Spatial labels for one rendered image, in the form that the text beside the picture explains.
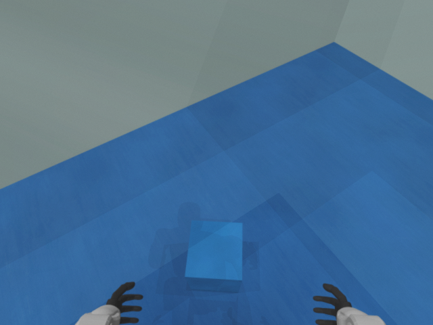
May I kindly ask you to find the robot right hand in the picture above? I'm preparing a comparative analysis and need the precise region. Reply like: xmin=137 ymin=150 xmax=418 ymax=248
xmin=313 ymin=284 xmax=352 ymax=325

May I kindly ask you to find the robot left hand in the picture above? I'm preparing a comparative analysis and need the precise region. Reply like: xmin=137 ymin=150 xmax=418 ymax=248
xmin=106 ymin=282 xmax=143 ymax=324

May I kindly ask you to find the right robot forearm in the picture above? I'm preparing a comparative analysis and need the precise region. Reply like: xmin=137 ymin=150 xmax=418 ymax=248
xmin=336 ymin=307 xmax=386 ymax=325

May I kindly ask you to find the carton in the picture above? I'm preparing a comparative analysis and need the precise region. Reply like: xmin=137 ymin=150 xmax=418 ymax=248
xmin=185 ymin=220 xmax=242 ymax=293

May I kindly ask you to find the left robot forearm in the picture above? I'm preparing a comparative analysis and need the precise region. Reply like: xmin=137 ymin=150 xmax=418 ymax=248
xmin=75 ymin=305 xmax=120 ymax=325

